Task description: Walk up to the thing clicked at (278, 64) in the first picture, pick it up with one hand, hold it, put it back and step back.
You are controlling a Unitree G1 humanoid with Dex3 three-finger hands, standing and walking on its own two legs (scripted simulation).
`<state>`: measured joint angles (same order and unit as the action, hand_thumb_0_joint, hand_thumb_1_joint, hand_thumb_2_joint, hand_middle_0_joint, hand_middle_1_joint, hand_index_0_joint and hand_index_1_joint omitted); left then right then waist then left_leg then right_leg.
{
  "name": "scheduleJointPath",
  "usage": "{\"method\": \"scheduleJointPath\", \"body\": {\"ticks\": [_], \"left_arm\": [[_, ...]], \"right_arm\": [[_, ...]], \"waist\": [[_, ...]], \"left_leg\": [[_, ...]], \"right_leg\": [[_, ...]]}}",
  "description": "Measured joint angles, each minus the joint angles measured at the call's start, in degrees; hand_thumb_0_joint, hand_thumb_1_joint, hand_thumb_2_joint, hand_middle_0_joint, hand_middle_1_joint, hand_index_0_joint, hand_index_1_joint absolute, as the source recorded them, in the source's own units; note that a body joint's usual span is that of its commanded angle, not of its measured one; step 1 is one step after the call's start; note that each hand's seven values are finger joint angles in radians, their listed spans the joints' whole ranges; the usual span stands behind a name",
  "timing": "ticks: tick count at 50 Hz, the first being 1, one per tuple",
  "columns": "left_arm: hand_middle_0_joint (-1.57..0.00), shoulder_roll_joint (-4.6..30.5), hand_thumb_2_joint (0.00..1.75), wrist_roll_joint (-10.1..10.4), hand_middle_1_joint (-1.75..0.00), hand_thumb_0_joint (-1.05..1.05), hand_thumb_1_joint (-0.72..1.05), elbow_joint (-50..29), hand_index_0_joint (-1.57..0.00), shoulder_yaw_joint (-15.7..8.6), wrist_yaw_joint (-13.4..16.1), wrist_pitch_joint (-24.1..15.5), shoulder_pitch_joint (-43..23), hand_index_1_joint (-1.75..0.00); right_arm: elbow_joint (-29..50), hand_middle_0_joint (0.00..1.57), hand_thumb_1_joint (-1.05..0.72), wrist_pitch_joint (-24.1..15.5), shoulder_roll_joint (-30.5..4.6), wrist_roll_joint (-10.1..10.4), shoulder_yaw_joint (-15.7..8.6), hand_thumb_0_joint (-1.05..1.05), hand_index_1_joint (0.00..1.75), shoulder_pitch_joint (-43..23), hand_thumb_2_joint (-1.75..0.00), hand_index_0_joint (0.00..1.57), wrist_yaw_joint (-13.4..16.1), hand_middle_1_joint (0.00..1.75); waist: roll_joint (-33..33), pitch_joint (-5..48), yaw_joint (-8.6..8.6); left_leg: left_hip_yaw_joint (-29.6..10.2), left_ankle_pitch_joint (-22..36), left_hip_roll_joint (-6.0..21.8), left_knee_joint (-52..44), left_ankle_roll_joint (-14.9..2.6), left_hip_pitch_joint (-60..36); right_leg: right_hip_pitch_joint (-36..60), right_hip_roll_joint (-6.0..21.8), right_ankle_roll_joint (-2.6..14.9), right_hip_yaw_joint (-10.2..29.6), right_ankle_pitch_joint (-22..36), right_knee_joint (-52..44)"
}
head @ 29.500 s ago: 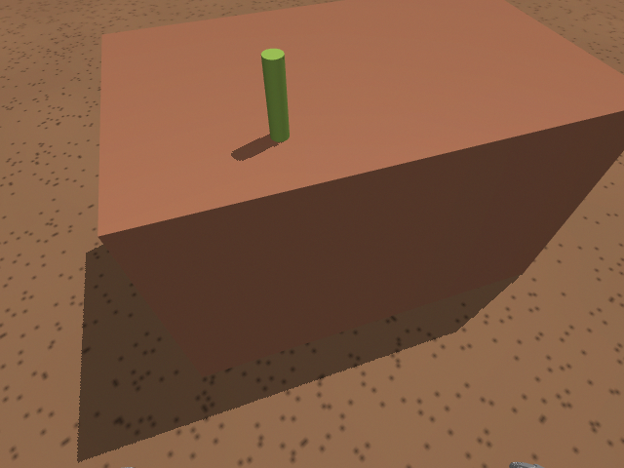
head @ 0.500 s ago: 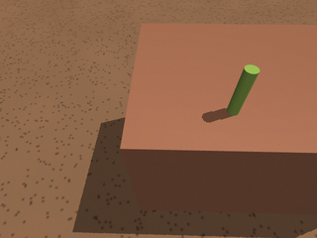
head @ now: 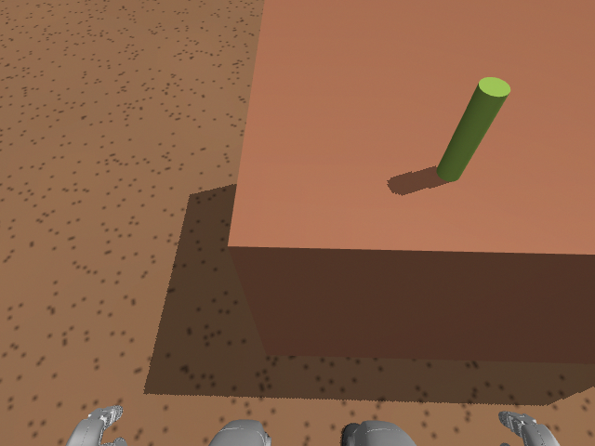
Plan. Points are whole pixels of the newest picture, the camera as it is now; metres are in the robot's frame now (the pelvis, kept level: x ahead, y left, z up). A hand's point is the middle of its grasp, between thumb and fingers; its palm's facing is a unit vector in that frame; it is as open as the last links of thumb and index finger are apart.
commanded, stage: step back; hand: right
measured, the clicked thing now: (468, 135) +0.51 -0.24 +0.07
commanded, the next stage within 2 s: none
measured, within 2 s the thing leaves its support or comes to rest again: neither
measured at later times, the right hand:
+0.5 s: hand out of the picture -0.01 -0.23 -0.16, palm faces +0.04 +0.92 -0.40, open 7.4 cm
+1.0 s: hand out of the picture -0.13 -0.22 -0.15, palm faces -0.04 +0.91 -0.41, open 7.3 cm
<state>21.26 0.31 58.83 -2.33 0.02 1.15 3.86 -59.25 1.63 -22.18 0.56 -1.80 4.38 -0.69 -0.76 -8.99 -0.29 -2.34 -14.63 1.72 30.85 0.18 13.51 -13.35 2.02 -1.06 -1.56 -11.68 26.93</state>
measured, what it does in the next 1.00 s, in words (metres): walks backwards: right foot, then left foot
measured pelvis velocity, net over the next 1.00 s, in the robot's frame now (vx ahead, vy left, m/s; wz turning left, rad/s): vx -0.20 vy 0.05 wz -0.04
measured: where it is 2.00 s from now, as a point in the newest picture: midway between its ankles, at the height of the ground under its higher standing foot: outside the picture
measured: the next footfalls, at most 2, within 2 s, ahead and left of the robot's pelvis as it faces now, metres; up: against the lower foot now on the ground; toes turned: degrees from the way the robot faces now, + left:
right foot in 0.54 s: -0.08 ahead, -0.09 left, +0.00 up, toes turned -2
left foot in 0.92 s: -0.16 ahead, +0.16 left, +0.00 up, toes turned -5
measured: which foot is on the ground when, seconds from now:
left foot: down 0.00-0.58, up 0.60-0.90, down 0.92-1.00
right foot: down 0.00-0.14, up 0.16-0.52, down 0.54-0.94, up 0.96-1.00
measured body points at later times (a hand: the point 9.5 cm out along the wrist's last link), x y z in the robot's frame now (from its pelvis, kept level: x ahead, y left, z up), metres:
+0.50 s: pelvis -0.08 +0.04 -0.01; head +0.00 +0.04 +0.43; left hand +0.04 +0.34 -0.15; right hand -0.01 -0.28 -0.13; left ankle -0.04 +0.14 -0.74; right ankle -0.12 -0.09 -0.72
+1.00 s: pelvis -0.20 +0.05 -0.01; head -0.13 +0.06 +0.43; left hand -0.06 +0.35 -0.14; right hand -0.12 -0.27 -0.13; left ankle -0.20 +0.16 -0.74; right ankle -0.15 -0.08 -0.71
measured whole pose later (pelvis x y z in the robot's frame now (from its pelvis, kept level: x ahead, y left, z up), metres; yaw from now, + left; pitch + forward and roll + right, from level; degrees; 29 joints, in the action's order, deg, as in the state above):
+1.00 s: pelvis -0.20 +0.05 -0.01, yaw -2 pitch -3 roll +0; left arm 22.2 -1.2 44.7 -3.7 1.0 4.4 5.3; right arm -50.4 1.3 -20.6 -1.9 -2.1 9.2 0.1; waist 3.2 -11.9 -0.6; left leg -1.9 -19.8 -2.3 36.4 -1.3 14.0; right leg -26.0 -2.7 0.4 5.6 -26.7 50.2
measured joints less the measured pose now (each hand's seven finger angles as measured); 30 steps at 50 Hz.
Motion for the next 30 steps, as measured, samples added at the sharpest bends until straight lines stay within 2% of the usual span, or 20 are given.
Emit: {"method": "scheduleJointPath", "body": {"ticks": [1,4,5,6,7,8,10,12,14,17,20,23,25,27,29,30], "left_arm": [[-0.21,0.1,0.9,-0.2,-0.3,0.01,0.9,-0.8,-0.21,-0.1,0.0,0.3,-0.4,-0.3],[-0.21,0.5,0.9,-1.2,-0.3,0.01,0.9,-2.9,-0.21,-0.3,0.0,1.0,-0.9,-0.3],[-0.21,0.8,0.9,-1.4,-0.3,0.01,0.9,-3.5,-0.21,-0.2,0.0,1.2,-1.1,-0.3],[-0.21,1.1,0.9,-1.5,-0.3,0.01,0.9,-4.1,-0.21,-0.2,0.1,1.5,-1.2,-0.3],[-0.21,1.5,0.9,-1.5,-0.3,0.01,0.9,-4.8,-0.21,-0.1,0.1,1.8,-1.4,-0.3],[-0.21,2.0,0.9,-1.3,-0.3,0.01,0.9,-5.3,-0.21,-0.2,0.3,2.1,-2.0,-0.3],[-0.21,3.2,0.9,-1.0,-0.3,0.01,0.9,-6.2,-0.21,-0.8,1.1,2.8,-3.3,-0.3],[-0.21,3.5,0.9,-1.0,-0.3,0.01,0.9,-6.9,-0.21,-1.0,1.8,3.1,-3.4,-0.3],[-0.2,3.1,0.9,-0.7,-0.3,0.01,0.91,-7.1,-0.2,-0.8,2.0,3.1,-2.8,-0.3],[-0.2,2.1,0.9,-0.8,-0.3,0.01,0.91,-7.9,-0.2,-0.5,1.6,2.8,-1.1,-0.3],[-0.21,1.2,0.9,-1.2,-0.3,0.01,0.91,-8.4,-0.2,-0.4,1.1,2.6,1.1,-0.3],[-0.21,0.9,0.9,-1.3,-0.3,0.01,0.9,-8.6,-0.21,-0.6,0.7,2.5,2.6,-0.3],[-0.21,0.7,0.9,-1.4,-0.3,0.01,0.9,-8.7,-0.21,-0.8,0.5,2.2,3.3,-0.3],[-0.21,0.5,0.9,-1.6,-0.3,0.01,0.9,-8.7,-0.21,-1.1,0.4,1.7,4.0,-0.3],[-0.21,-1.0,0.9,-2.1,-0.3,0.01,0.9,-8.0,-0.21,-1.1,0.5,1.3,3.9,-0.3],[-0.21,-1.3,0.9,-2.1,-0.3,0.01,0.9,-8.2,-0.21,-0.9,0.2,1.2,4.3,-0.3]], "right_arm": [[0.6,0.2,-0.9,0.3,-0.4,0.0,-0.3,0.0,0.3,-0.2,-0.9,0.21,0.0,0.3],[2.4,0.2,-0.9,1.0,-1.5,-0.2,-1.1,0.0,0.3,0.2,-0.9,0.21,-0.4,0.3],[3.0,0.2,-0.91,1.1,-1.6,-0.2,-1.4,0.0,0.3,0.7,-0.9,0.21,-0.5,0.3],[3.5,0.2,-0.91,1.0,-1.8,-0.3,-1.6,0.0,0.3,1.4,-0.9,0.21,-0.7,0.3],[4.1,0.2,-0.91,0.8,-2.0,-0.4,-1.7,0.0,0.3,2.2,-0.9,0.21,-0.8,0.3],[4.3,0.2,-0.91,0.6,-1.7,-0.7,-2.0,0.0,0.3,2.7,-0.9,0.21,-0.6,0.3],[4.2,0.2,-0.91,0.4,0.0,-1.6,-1.9,0.0,0.3,3.3,-0.9,0.2,-0.4,0.3],[4.4,0.2,-0.91,0.6,1.4,-2.1,-1.3,0.0,0.3,4.2,-0.9,0.21,-0.3,0.3],[4.8,0.2,-0.9,0.8,2.1,-2.4,-1.1,0.0,0.3,4.9,-0.9,0.21,0.0,0.3],[6.0,0.2,-0.9,0.6,2.1,-2.4,-1.1,0.0,0.3,5.0,-0.9,0.21,0.9,0.3],[7.6,0.2,-0.9,0.2,2.1,-1.9,-1.3,0.0,0.3,4.3,-0.9,0.21,1.5,0.3],[9.2,0.2,-0.9,-0.1,2.1,-1.7,-1.1,0.0,0.3,3.6,-0.9,0.21,1.7,0.3],[9.9,0.2,-0.9,0.1,2.0,-1.6,-0.9,0.0,0.3,3.0,-0.9,0.21,1.5,0.3],[10.2,0.2,-0.9,0.5,1.5,-1.3,-0.8,0.0,0.3,2.5,-0.9,0.21,1.3,0.3],[9.7,0.2,-0.9,1.2,0.6,-0.8,-1.0,0.0,0.3,1.5,-0.9,0.21,1.3,0.3],[9.4,0.2,-0.9,1.6,0.6,-0.6,-1.0,0.0,0.3,1.4,-0.9,0.21,1.3,0.3]], "waist": [[0.0,-0.6,-0.03],[0.8,-1.3,0.02],[1.1,-1.1,0.24],[1.3,-0.7,0.5],[1.2,-0.2,0.79],[1.8,-0.4,0.98],[4.1,-2.1,0.65],[4.7,-2.6,0.91],[4.4,-2.5,1.37],[3.7,-2.8,1.1],[3.0,-3.4,0.81],[2.6,-3.8,0.66],[2.4,-3.8,0.36],[1.7,-3.4,-0.08],[-1.9,-4.0,0.67],[-2.4,-3.3,0.85]], "left_leg": [[0.1,-1.2,-0.5,3.0,-0.78,1.5],[0.6,-9.4,-2.7,11.8,-2.59,4.2],[0.8,-10.0,-3.1,12.7,-3.06,4.3],[1.0,-8.2,-3.1,12.1,-3.45,3.7],[0.9,-5.6,-2.7,9.5,-3.15,2.7],[0.9,-8.1,-2.9,9.0,-2.29,2.6],[1.7,-8.2,-3.6,9.5,-2.09,2.6],[1.6,-6.6,-3.1,8.0,-2.08,2.6],[1.4,-4.7,-2.5,5.7,-2.27,2.7],[2.4,-2.5,-1.9,3.0,-2.58,2.7],[3.8,-1.7,-1.4,2.5,-2.66,3.0],[4.9,-1.6,-1.0,3.7,-2.43,3.8],[5.7,-2.1,-0.7,5.5,-2.05,4.7],[6.4,-3.1,-0.2,8.4,-1.52,6.1],[4.4,-3.5,1.8,10.9,-1.18,6.8],[2.6,-6.2,1.0,12.7,-1.25,7.6]], "right_leg": [[-0.9,0.3,-0.07,0.2,-0.2,1.1],[-3.7,1.6,-0.51,1.1,-0.9,4.5],[-4.8,2.0,-0.73,1.3,-1.2,5.7],[-6.0,2.2,-1.0,1.5,-1.7,7.2],[-7.6,2.1,-0.96,1.4,-2.4,9.2],[-9.3,1.7,-0.19,2.6,-4.0,12.1],[-11.7,-1.7,1.38,8.1,-13.1,20.3],[-13.4,-6.1,2.09,10.5,-18.6,28.4],[-14.6,-9.1,2.18,10.9,-19.1,34.7],[-14.3,-10.3,1.56,10.5,-17.3,39.0],[-11.3,-9.0,0.3,9.8,-17.0,35.6],[-7.2,-6.8,-0.28,8.6,-16.7,27.1],[-4.3,-5.2,0.04,7.1,-15.2,19.7],[-1.1,-4.3,0.98,5.7,-10.4,11.5],[0.3,-6.4,2.15,3.7,-8.7,9.8],[0.0,-6.4,2.54,3.3,-8.6,9.9]]}}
